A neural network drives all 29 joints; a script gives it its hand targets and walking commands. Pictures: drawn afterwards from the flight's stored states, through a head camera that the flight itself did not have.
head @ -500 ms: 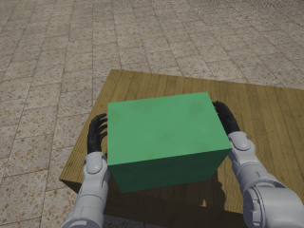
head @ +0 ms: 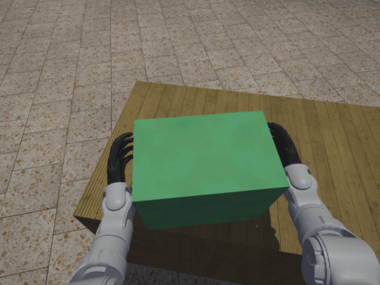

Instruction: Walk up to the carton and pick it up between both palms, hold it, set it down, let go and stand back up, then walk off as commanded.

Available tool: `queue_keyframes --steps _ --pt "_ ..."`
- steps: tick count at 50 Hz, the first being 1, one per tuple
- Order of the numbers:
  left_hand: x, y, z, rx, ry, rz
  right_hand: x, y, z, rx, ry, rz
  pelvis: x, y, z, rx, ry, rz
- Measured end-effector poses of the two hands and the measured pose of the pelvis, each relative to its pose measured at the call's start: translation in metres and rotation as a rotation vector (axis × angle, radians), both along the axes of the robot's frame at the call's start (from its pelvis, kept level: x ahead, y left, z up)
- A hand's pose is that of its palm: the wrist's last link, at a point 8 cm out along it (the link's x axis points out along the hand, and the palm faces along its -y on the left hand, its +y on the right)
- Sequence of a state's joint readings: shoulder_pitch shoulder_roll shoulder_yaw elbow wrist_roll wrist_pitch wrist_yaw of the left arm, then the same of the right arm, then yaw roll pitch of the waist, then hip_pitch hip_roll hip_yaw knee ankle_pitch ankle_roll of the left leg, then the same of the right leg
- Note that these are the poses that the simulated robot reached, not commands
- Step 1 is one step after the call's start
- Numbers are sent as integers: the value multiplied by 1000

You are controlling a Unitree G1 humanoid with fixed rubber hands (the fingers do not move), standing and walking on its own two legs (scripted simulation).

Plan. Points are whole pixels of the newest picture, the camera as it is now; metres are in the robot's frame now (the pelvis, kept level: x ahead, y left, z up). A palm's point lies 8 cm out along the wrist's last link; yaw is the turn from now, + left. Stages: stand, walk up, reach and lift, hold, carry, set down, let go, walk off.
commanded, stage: reach and lift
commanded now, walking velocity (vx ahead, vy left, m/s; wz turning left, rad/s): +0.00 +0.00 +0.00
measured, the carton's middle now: (202, 174) +0.38 +0.02 -0.02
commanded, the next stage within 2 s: none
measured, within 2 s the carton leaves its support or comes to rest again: leaves its support in 0.32 s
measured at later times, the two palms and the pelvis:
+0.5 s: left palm (117, 159) +0.36 +0.20 +0.05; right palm (290, 151) +0.42 -0.16 +0.06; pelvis +0.00 +0.00 +0.00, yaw +0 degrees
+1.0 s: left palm (95, 135) +0.35 +0.22 +0.14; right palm (300, 138) +0.39 -0.15 +0.14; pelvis +0.02 +0.03 +0.01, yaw +4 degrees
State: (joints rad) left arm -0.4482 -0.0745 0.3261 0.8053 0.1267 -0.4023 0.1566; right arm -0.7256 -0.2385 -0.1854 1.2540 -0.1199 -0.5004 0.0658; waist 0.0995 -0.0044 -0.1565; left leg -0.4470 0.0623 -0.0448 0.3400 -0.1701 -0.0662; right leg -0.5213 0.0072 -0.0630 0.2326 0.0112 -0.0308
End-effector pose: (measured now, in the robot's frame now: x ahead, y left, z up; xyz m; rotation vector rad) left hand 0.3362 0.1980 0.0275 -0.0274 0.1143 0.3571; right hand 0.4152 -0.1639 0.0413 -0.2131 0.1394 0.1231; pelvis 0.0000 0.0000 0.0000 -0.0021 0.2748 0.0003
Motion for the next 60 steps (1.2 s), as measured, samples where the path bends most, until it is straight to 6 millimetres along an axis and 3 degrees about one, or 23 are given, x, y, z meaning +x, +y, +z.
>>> queue_keyframes --steps 8,18,32,48,60 --pt "5 1 -3 -24 21 -5 2 0 -2 -5 23 -8 -8 -2 -3 7 41 0" --pt "14 2 1 -22 16 -25 3 0 0 24 20 -34 -4 -1 -4 2 62 3" --pt "30 8 43 -37 -57 -80 -2 3 42 76 -43 -102 6 14 1 -10 -49 19" --pt "15 22 105 3 -37 -98 -23 16 95 146 -23 -131 18 25 7 -13 -256 66" --pt "20 12 115 14 8 -177 -45 5 97 174 9 -213 10 28 7 -9 -313 40"
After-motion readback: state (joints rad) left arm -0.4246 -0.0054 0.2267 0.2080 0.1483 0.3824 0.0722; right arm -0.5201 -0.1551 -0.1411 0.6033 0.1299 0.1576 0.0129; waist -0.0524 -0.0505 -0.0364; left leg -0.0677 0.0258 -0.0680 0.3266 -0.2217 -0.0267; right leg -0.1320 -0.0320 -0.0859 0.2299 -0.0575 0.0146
